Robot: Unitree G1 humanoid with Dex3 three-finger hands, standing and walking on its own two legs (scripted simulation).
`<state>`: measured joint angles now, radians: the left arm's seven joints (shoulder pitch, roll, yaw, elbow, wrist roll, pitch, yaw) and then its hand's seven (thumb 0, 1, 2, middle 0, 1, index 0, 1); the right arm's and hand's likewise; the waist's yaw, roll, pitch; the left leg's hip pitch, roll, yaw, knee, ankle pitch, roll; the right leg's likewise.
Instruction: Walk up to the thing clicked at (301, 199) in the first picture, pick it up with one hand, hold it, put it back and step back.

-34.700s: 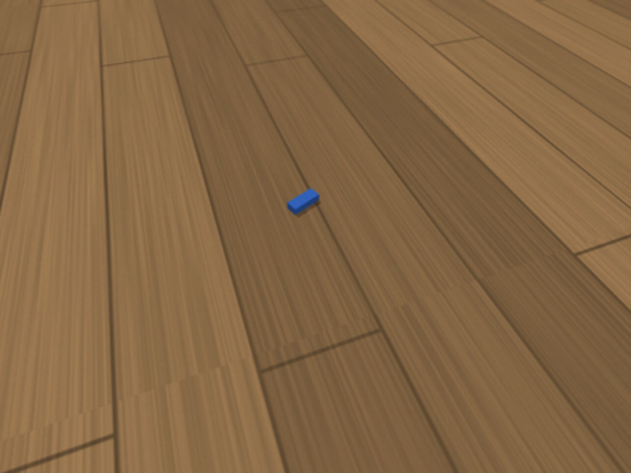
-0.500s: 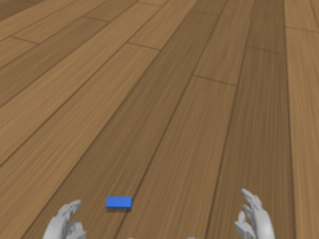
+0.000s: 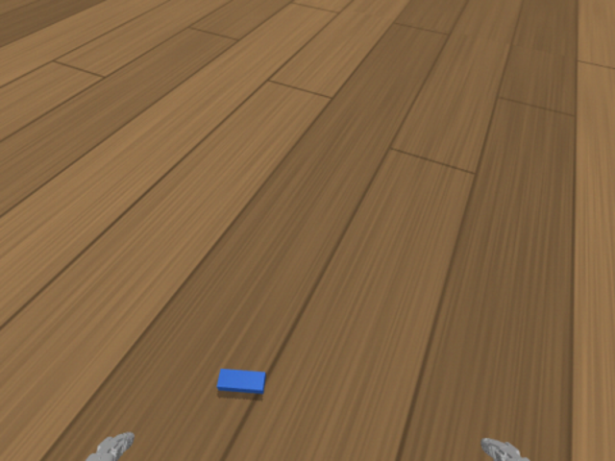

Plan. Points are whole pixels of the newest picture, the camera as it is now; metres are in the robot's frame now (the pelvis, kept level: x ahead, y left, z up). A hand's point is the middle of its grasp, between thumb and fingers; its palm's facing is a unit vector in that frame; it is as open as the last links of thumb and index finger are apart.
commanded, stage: stand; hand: left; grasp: from above
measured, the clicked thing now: (241, 381) +0.45 +0.20 -0.73
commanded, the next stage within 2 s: none
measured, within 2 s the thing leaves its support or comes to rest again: neither
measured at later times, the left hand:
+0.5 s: hand out of the picture +0.04 +0.24 -0.14, palm faces +0.06 -0.94 -0.33, open 7.4 cm
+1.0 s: hand out of the picture +0.07 +0.23 -0.13, palm faces +0.04 -0.94 -0.33, open 7.4 cm
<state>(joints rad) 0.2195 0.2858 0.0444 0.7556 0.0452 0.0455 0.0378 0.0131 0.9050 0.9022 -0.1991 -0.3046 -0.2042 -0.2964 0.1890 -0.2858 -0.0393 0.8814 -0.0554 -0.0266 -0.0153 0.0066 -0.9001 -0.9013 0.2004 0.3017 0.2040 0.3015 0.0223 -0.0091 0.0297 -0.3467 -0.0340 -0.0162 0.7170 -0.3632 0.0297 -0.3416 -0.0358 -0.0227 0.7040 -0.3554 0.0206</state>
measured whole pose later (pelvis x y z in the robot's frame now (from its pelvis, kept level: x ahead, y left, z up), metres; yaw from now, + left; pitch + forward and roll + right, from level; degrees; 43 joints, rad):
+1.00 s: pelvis +0.01 -0.01 +0.03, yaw +1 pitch -4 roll +0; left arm 0.12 0.29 0.03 1.16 0.02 -0.01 0.02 0.01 0.90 0.90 -0.20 -0.30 -0.20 -0.30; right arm 0.13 -0.31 -0.02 1.14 -0.02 0.00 -0.02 0.00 -0.90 -0.90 0.20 0.30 0.20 0.30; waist 0.01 0.02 0.07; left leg -0.09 -0.02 -0.04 0.33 -0.18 0.00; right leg -0.08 -0.02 -0.05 0.33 -0.18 0.00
